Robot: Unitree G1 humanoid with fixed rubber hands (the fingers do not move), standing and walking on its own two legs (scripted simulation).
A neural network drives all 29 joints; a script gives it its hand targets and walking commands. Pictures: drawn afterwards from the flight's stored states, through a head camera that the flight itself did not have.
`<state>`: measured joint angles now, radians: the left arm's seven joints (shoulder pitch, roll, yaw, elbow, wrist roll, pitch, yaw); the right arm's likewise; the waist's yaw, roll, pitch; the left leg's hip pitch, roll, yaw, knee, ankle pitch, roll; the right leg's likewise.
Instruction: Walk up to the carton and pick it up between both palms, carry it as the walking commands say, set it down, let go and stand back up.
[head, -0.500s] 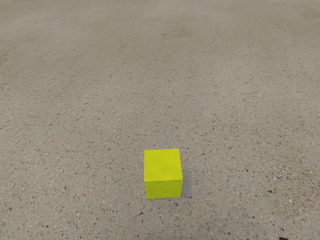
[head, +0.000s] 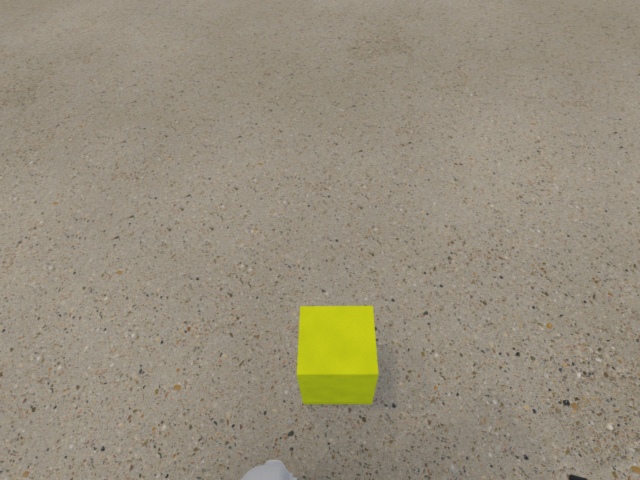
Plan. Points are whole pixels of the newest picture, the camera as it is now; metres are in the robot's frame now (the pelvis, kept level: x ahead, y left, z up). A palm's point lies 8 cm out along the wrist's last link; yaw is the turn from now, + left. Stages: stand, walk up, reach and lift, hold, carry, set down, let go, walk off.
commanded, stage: walk up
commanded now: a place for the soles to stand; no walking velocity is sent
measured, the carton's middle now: (336, 356) +0.55 +0.01 -0.65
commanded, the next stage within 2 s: none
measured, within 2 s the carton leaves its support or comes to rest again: neither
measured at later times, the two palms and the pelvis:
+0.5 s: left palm (110, 429) +0.21 +0.32 -0.10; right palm (570, 474) +0.18 -0.30 -0.14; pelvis +0.11 +0.01 -0.02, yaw +2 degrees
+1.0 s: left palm (103, 442) +0.19 +0.33 -0.11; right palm (549, 414) +0.25 -0.28 -0.11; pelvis +0.12 +0.02 +0.00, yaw +5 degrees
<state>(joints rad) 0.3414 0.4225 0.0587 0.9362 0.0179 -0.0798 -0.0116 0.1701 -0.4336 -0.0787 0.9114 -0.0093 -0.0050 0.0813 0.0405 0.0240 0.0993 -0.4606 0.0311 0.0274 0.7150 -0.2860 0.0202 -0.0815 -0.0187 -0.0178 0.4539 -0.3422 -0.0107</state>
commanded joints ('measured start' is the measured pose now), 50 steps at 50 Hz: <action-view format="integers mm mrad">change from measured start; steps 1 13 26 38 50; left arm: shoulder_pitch -82 61 -192 -331 -372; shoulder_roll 262 175 192 159 164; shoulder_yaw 61 40 4 -9 -14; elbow -129 -74 -111 49 140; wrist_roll -1 1 -20 -21 -14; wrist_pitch -11 -9 17 34 38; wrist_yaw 16 20 28 23 10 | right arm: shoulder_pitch -14 24 90 -43 -110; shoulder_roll -149 -201 -181 -171 -162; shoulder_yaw -49 -43 -9 23 30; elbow -107 -181 -37 78 132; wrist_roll -3 -9 -9 8 6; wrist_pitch -19 -27 -36 -27 -22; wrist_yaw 10 -41 -79 -79 -79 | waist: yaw -59 -33 -50 -42 -39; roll -156 137 -75 7 -33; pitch -71 -65 -170 -152 -121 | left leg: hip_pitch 197 88 300 193 241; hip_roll -4 205 80 85 68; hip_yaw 38 -194 -170 -167 -149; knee -97 -331 -176 -274 -336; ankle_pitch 83 167 249 251 201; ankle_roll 13 226 43 38 25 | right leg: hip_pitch -152 -253 -292 -67 -38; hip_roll -235 -30 -160 -110 -141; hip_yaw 117 -39 71 3 5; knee -65 288 175 1 -137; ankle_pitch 348 -53 316 165 128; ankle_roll -174 -3 -57 -23 -17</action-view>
